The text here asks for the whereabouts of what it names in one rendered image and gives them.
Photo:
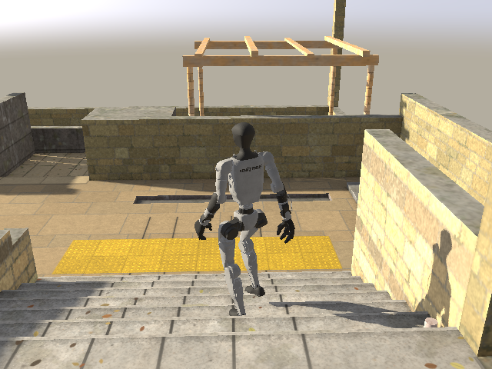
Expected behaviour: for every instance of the robot left hand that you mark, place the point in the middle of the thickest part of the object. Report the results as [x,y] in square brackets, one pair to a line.
[200,229]

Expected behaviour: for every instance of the left robot forearm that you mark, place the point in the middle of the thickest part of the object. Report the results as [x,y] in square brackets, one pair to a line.
[210,210]

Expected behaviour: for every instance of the left robot foot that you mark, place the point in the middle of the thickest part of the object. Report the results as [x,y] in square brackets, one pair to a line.
[233,312]

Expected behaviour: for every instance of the robot head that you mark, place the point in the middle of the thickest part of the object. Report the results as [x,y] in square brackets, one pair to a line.
[243,134]

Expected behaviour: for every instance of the robot right hand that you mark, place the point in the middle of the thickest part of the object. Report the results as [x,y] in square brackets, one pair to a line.
[289,226]

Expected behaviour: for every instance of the robot left upper arm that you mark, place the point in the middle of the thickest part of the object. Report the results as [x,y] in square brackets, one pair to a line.
[223,168]

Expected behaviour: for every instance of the robot right upper arm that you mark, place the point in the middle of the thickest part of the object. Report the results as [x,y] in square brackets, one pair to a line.
[272,171]

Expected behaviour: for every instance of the right robot forearm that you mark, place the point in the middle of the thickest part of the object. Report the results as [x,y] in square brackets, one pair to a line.
[281,196]

